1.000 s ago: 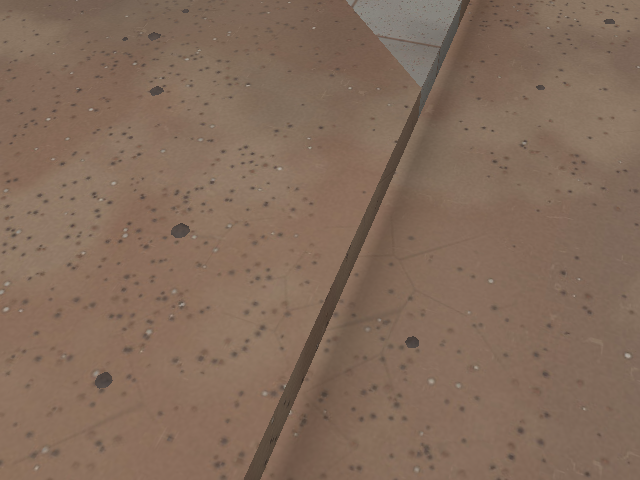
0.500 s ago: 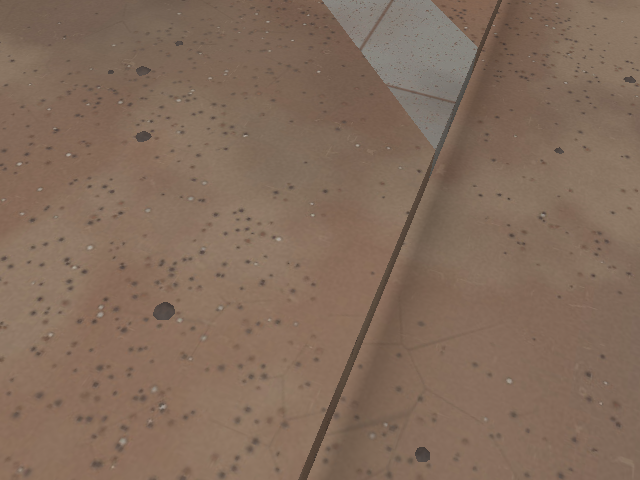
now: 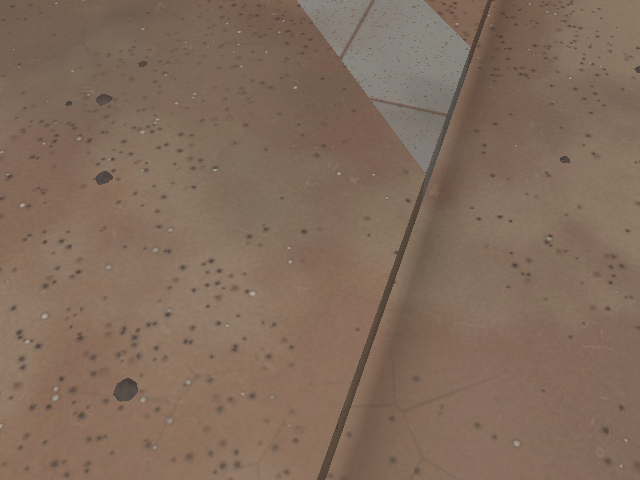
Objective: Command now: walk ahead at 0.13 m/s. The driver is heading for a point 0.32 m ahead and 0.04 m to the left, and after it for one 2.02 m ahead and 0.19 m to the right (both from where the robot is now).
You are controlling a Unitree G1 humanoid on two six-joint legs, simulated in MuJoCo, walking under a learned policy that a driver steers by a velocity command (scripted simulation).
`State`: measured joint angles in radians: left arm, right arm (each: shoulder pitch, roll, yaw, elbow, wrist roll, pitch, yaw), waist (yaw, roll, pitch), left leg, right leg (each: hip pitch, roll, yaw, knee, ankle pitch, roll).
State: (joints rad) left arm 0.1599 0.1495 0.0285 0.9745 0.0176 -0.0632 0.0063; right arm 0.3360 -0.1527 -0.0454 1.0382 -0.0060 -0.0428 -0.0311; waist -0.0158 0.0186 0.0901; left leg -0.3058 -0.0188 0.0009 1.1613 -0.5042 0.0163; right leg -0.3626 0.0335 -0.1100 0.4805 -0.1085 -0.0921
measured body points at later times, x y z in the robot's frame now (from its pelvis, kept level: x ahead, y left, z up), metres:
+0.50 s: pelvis +0.04 -0.01 +0.01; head +0.03 -0.01 +0.46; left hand +0.01 +0.19 -0.15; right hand -0.01 -0.22 -0.15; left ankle +0.02 +0.10 -0.73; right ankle +0.10 -0.07 -0.73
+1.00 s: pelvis +0.06 -0.02 +0.01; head +0.07 -0.02 +0.46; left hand +0.03 +0.19 -0.15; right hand +0.02 -0.22 -0.15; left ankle +0.02 +0.10 -0.73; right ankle +0.10 -0.07 -0.73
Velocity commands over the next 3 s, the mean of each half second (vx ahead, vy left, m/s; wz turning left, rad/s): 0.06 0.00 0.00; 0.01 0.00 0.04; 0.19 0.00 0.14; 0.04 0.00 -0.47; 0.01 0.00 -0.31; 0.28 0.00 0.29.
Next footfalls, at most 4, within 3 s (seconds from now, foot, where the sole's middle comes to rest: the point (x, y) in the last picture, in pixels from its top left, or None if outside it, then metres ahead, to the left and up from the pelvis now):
0.20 left None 0.06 0.10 -0.77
1.52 right None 0.32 -0.08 -0.77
2.32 left None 0.26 0.14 -0.65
2.80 right None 0.15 -0.06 -0.77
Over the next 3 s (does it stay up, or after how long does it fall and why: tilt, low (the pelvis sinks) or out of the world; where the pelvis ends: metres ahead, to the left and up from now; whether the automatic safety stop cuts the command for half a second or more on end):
stays up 0.21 0.05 0.00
